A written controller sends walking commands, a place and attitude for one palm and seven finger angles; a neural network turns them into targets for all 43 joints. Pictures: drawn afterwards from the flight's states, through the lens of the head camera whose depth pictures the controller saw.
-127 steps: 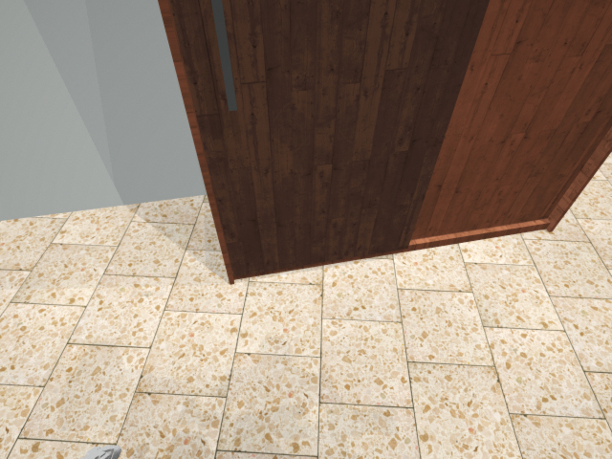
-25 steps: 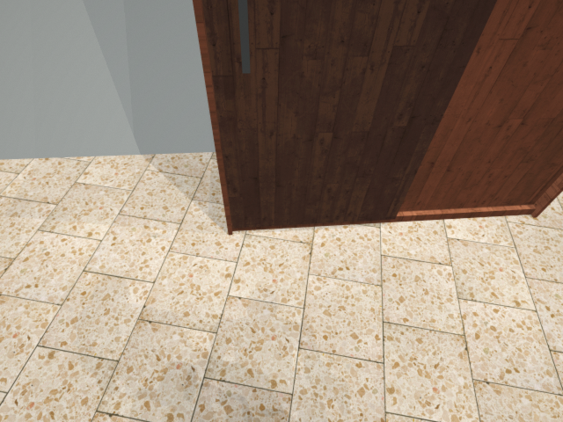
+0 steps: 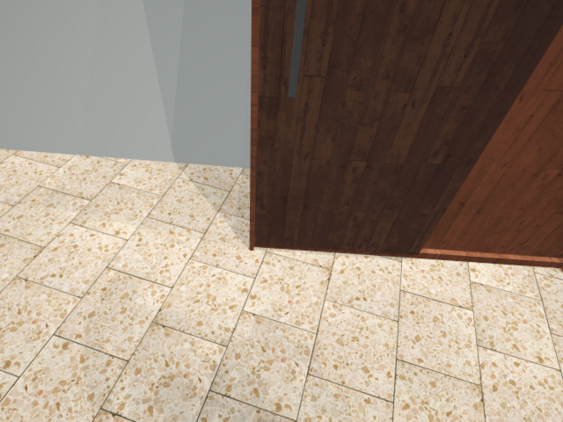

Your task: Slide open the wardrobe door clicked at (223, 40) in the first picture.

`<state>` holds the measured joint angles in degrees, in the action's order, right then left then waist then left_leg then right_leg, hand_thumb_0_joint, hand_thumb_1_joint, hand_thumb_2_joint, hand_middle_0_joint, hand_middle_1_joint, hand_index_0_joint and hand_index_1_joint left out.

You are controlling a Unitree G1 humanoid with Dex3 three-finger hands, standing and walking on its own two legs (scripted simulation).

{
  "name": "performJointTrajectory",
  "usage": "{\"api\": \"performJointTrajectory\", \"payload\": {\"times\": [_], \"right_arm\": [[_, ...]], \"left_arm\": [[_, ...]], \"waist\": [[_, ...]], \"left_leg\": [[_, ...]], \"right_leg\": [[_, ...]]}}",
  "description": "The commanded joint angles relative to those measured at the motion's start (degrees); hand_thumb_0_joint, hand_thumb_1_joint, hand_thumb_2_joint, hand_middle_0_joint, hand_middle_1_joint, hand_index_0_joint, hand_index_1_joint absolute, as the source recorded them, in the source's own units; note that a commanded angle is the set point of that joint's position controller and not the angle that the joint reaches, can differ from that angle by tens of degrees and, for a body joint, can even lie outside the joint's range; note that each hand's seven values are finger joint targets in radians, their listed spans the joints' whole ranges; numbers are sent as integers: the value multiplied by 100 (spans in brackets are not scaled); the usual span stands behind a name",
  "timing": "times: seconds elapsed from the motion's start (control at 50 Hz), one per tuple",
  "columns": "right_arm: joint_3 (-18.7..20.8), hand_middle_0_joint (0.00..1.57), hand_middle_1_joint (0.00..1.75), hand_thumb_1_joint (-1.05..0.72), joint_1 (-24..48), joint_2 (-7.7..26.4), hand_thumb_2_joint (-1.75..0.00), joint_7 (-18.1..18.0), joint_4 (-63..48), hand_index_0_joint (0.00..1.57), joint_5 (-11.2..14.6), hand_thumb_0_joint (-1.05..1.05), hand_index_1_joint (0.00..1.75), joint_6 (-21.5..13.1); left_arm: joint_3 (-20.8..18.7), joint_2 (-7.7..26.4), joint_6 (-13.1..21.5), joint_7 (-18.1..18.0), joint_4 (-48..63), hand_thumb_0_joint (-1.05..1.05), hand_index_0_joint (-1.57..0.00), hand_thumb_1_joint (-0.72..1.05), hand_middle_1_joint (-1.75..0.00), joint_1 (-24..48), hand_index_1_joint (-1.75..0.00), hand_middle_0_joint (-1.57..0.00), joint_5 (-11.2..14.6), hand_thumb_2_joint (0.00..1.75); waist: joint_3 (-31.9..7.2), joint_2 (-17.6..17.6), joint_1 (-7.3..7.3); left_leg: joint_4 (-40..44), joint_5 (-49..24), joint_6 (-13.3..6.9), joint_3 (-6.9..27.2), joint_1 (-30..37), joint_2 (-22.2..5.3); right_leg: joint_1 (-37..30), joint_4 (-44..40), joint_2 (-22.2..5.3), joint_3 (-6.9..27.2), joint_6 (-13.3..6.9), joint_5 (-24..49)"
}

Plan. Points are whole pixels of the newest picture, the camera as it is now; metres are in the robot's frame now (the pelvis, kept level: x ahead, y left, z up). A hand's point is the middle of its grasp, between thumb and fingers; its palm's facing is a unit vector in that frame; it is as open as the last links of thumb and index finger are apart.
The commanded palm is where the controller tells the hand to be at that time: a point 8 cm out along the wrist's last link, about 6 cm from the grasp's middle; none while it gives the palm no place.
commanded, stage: take the last steps up to it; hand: left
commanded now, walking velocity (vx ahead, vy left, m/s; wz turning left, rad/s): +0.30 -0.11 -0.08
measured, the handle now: (297, 44) +0.92 +0.04 +0.15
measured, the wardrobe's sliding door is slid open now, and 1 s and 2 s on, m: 0.00 0.00 0.00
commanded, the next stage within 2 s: come to a stop and stand still in 0.98 s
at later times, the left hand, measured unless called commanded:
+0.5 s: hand (221, 395) +0.20 +0.11 -0.17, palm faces +0.00 -0.98 -0.20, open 7.3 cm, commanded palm none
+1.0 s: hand (226, 301) +0.38 +0.13 -0.17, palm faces +0.00 -0.99 -0.13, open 7.4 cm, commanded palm none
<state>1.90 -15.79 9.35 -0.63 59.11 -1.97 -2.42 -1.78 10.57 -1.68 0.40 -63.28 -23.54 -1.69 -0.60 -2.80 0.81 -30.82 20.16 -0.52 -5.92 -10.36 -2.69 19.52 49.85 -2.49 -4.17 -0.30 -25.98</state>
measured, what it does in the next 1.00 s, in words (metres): walks ahead: right foot, then left foot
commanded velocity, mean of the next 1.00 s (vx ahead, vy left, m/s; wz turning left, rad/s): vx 0.27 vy -0.06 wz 0.01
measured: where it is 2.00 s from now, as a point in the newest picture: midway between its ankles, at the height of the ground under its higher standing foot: (286, 400)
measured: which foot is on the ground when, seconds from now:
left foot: down 0.00-0.32, up 0.34-0.68, down 0.70-1.00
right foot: up 0.00-0.28, down 0.30-0.70, up 0.72-1.00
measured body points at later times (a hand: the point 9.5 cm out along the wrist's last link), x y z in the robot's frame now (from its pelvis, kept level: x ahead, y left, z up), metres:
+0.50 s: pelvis +0.15 -0.07 +0.00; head +0.16 -0.07 +0.45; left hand +0.20 +0.16 -0.15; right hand +0.14 -0.31 -0.16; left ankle +0.13 +0.05 -0.66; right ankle +0.18 -0.17 -0.73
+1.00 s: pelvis +0.34 -0.04 +0.01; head +0.36 -0.02 +0.46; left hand +0.38 +0.18 -0.15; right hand +0.29 -0.27 -0.13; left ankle +0.29 +0.03 -0.73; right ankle +0.39 -0.21 -0.66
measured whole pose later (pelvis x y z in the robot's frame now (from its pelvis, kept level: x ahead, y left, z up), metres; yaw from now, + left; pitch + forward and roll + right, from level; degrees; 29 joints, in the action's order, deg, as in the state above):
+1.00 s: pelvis +0.34 -0.04 +0.01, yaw -2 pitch +0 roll -1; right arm 2.0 -21.2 7.1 -1.8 63.0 -1.3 -4.2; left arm -3.3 10.7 -0.1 0.8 -61.4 -13.0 -1.6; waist 2.5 -2.2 -0.5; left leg -19.0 15.2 -3.1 -10.8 -3.7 -1.3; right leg 31.8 55.6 -6.6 -3.8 2.4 -11.3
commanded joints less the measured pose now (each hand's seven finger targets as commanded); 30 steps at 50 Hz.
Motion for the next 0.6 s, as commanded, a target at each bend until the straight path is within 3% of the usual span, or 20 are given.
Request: {"api": "performJointTrajectory", "payload": {"times": [0.0,0.04,0.1,0.14,0.2,0.22,0.24,0.26,0.28,0.3,0.32,0.34,0.38,0.4,0.44,0.46,0.54,0.58], "right_arm": [[162,20,30,-90,-723,883,-90,-143,89,20,45,0,30,-102],[157,20,30,-90,-743,812,-90,-159,122,20,62,0,30,-154],[192,20,30,-90,-835,800,-90,-156,212,20,49,0,30,-158],[225,20,30,-90,-942,787,-90,-141,302,20,15,0,30,-141],[287,20,30,-90,-870,881,-90,-134,349,20,-15,0,30,-105],[305,20,30,-90,-814,936,-90,-129,353,20,-16,0,30,-83],[307,20,30,-90,-757,922,-90,-111,355,20,0,0,30,-61],[291,20,30,-90,-773,837,-90,-85,377,20,39,0,30,-63],[202,20,30,-90,-974,424,-90,-16,299,20,118,0,30,-85],[129,20,30,-90,-671,235,-90,-14,-17,20,155,0,30,-86],[181,20,30,-90,-367,315,-90,1,-33,20,160,0,30,-48],[227,20,30,-90,-185,379,-90,21,-86,20,126,0,30,-23],[214,20,30,-90,-240,258,-90,57,17,20,26,0,30,59],[195,20,30,-90,-431,174,-90,67,84,20,13,0,30,118],[200,20,30,-90,-642,86,-90,98,117,20,19,0,30,181],[194,20,30,-90,-571,46,-90,113,65,20,21,0,30,198],[185,20,30,-90,32,87,-90,189,-237,20,47,0,30,116],[178,20,30,-90,127,149,-90,188,-311,20,61,0,30,48]], "left_arm": [[-170,302,246,131,651,0,-20,90,-30,687,-30,-20,-33,90],[-173,212,197,162,604,0,-20,90,-30,624,-30,-20,-3,90],[-166,118,152,177,685,0,-20,90,-30,858,-30,-20,20,90],[-185,116,176,183,772,0,-20,90,-30,1194,-30,-20,37,90],[-247,160,230,187,761,0,-20,90,-30,1216,-30,-20,38,90],[-274,207,263,181,680,0,-20,90,-30,991,-30,-20,38,90],[-303,314,302,162,520,0,-20,90,-30,529,-30,-20,31,90],[-373,564,375,126,260,0,-20,90,-30,-259,-30,-20,3,90],[-525,1182,471,38,53,0,-20,90,-30,-998,-30,-20,-33,90],[-543,1525,464,-25,-14,0,-20,90,-30,-1347,-30,-20,58,90],[-518,1455,453,-57,53,0,-20,90,-30,-923,-30,-20,77,90],[-447,1153,419,-100,249,0,-20,90,-30,-240,-30,-20,72,90],[-262,648,451,-140,460,0,-20,90,-30,500,-30,-20,16,90],[-209,528,479,-146,464,0,-20,90,-30,594,-30,-20,-1,90],[-182,493,511,-160,434,0,-20,90,-30,650,-30,-20,-27,90],[-196,498,514,-159,451,0,-20,90,-30,654,-30,-20,-24,90],[-209,656,536,-118,317,0,-20,90,-30,378,-30,-20,-24,90],[-239,706,536,-107,310,0,-20,90,-30,342,-30,-20,-11,90]], "waist": [[1034,1003,-244],[900,981,-159],[989,1053,-162],[1065,1068,-252],[941,1044,-194],[802,981,-71],[543,760,160],[125,316,516],[-492,-1074,764],[-658,-1552,763],[-472,-1327,703],[-15,-886,467],[431,-276,38],[409,-340,-114],[408,-418,-286],[474,-408,-287],[558,-317,-91],[556,-286,-103]], "left_leg": [[2204,-179,-833,1644,441,-1721],[2130,-880,-746,1095,376,-1485],[2150,-1007,-734,672,257,-1430],[2096,-1108,-712,618,237,-1430],[1769,-1079,-640,571,80,-1530],[1468,-1140,-559,499,9,-1485],[831,-1592,-448,337,-61,-1285],[-396,-1896,-258,-21,-409,-964],[-2325,-520,-32,-434,-1629,-422],[-3764,1426,-37,-19,-2490,18],[-4410,1192,-126,469,-2578,-240],[-4578,718,-148,537,-2702,-464],[-4103,73,-32,464,-2175,-679],[-3798,-46,22,383,-1919,-667],[-3147,-119,102,218,-1620,-622],[-2812,-207,135,146,-1583,-603],[-1532,-282,130,-6,-1507,-483],[-1066,-306,90,-27,-1285,-440]], "right_leg": [[1980,1197,-425,337,84,672],[1731,916,-422,202,162,998],[1498,123,-468,3,210,1238],[1261,-517,-401,-151,194,1261],[455,-1160,-262,-286,94,1282],[-26,-1403,-150,-379,47,1294],[-705,-1748,74,-556,-18,1383],[-1798,-2031,44,-401,-130,1333],[-3007,-2663,-1307,1349,-556,508],[-3114,-3500,-2230,3131,-954,627],[-2330,-3803,-2217,3223,-1065,-463],[-1683,-3986,-2129,2854,-1053,-1189],[-452,-3958,-1685,1678,-826,-287],[-196,-3981,-1526,1268,-764,92],[26,-4044,-1358,810,-748,365],[102,-4099,-1318,691,-785,387],[-288,-4063,-1332,753,-885,343],[-440,-3896,-1386,768,-891,395]]}}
